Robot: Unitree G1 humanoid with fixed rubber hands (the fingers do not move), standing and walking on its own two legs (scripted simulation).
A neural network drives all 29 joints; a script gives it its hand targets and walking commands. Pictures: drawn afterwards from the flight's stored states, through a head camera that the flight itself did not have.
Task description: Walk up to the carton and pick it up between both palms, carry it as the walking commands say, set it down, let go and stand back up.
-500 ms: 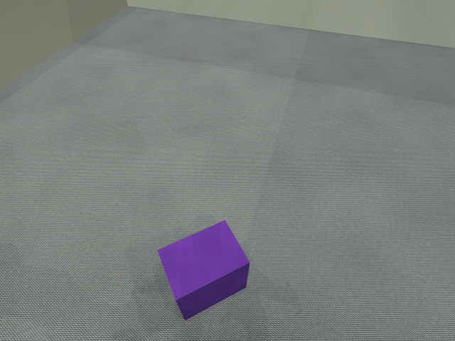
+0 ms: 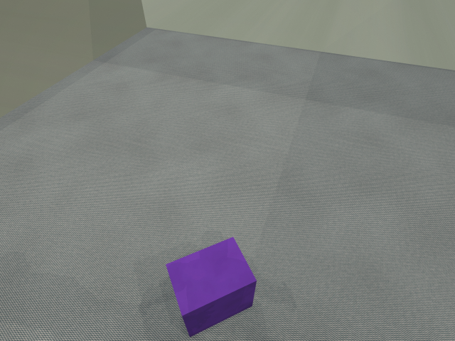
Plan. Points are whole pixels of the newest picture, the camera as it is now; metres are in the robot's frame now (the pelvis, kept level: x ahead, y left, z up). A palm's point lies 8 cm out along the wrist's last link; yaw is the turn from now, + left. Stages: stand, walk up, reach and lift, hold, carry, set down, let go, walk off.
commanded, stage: walk up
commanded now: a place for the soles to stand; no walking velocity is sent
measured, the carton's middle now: (211, 286) +0.48 +0.08 -0.64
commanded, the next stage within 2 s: none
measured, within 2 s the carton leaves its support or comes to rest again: neither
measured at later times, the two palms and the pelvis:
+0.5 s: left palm out of the picture +0.14 +0.27 -0.11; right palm out of the picture +0.04 -0.45 -0.07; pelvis +0.04 -0.08 -0.01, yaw +8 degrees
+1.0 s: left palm out of the picture +0.04 +0.14 -0.12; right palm (426, 257) +0.34 -0.44 -0.11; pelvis +0.11 -0.19 -0.02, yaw +22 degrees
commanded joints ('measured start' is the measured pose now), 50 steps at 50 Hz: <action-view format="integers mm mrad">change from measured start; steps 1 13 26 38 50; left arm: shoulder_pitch -101 -110 239 46 151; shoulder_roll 186 220 383 256 309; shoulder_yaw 47 126 202 103 122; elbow -30 -240 -290 -343 -294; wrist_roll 2 70 67 -6 27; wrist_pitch -19 80 54 20 -50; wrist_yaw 11 -75 -44 -4 41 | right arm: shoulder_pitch -39 207 215 246 40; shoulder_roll -222 -395 -211 -297 -249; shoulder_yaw -47 -154 -96 -120 -103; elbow -1 -60 -256 -231 -335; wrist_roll -6 -21 -29 -37 -6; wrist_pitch -11 -59 -42 -27 28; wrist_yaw -6 -101 -101 -36 -2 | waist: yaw -18 -52 128 -60 -7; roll -37 -10 -303 3 -137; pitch -16 26 -121 -16 13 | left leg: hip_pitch -38 193 -552 -45 -314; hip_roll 94 339 -102 26 0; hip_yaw -113 -573 -47 -75 -92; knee -167 -215 561 128 449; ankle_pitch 12 -156 -374 19 -324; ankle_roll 38 255 40 100 61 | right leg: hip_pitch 47 -429 259 -229 31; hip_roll -78 -33 -275 -209 -313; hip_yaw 143 244 521 205 337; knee -160 470 -117 162 -12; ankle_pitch -189 -280 -333 -111 392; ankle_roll -35 -17 -148 -118 -200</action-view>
